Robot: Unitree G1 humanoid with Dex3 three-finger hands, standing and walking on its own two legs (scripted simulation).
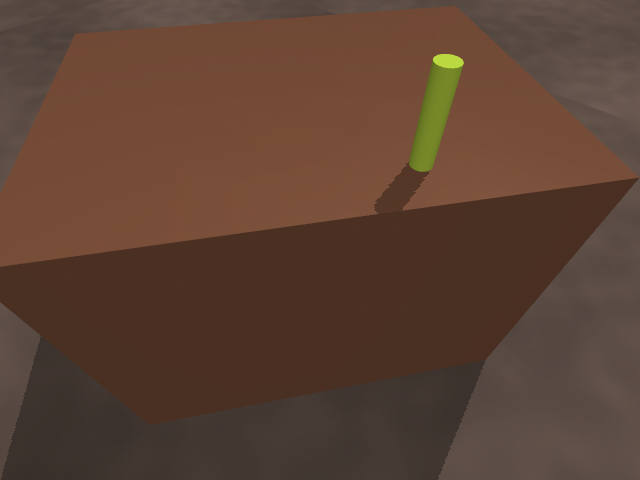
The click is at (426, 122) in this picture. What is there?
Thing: slim round
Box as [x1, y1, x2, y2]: [409, 54, 463, 171]
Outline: 454,55 439,54 436,55 432,61 409,159 410,166 419,171 426,171 430,169 434,161 463,61 459,57
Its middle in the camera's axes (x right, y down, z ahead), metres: +0.19 -0.20 +0.63
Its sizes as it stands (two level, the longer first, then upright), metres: 0.044 0.044 0.188
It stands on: a support 0.80 m high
